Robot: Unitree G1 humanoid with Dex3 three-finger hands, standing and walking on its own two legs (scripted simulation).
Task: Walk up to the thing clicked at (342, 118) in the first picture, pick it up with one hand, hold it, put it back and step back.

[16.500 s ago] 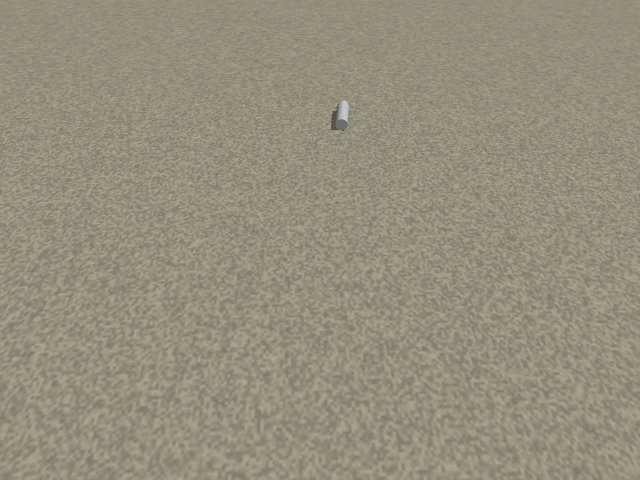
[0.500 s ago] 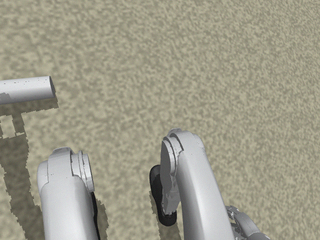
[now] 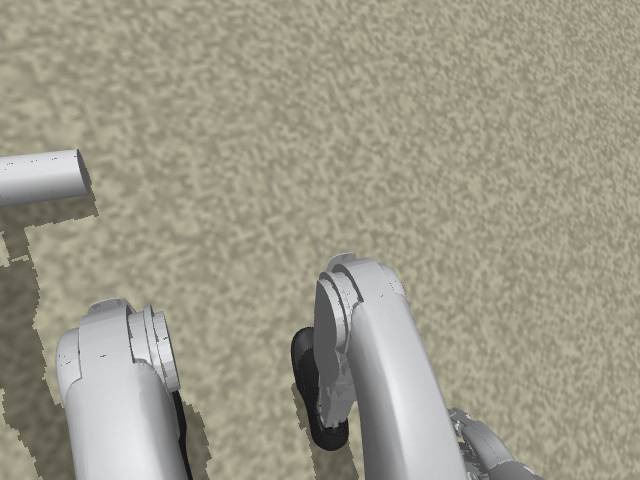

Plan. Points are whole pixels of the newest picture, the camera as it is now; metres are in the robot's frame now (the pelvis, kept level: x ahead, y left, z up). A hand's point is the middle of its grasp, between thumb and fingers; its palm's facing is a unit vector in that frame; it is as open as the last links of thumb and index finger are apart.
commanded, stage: rise first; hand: left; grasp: from above
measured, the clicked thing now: out of the picture +0.49 +0.34 -0.29
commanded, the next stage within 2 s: approach in 0.98 s
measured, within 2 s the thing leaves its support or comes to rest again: neither
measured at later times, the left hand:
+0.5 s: hand out of the picture +0.44 +0.36 -0.17, palm faces -0.46 -0.09 -0.88, open 14.1 cm
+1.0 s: hand out of the picture +0.44 +0.36 -0.17, palm faces -0.47 -0.09 -0.88, open 14.0 cm
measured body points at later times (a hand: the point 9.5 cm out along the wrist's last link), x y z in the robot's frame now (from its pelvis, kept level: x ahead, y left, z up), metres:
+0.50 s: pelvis +0.00 +0.00 +0.00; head +0.25 +0.10 +0.36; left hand +0.46 +0.36 -0.12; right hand +0.06 -0.27 -0.09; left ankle +0.07 +0.13 -0.29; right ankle +0.10 -0.13 -0.29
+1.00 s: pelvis +0.00 +0.00 +0.00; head +0.24 +0.10 +0.36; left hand +0.46 +0.36 -0.12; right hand +0.06 -0.27 -0.09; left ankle +0.07 +0.13 -0.29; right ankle +0.10 -0.13 -0.29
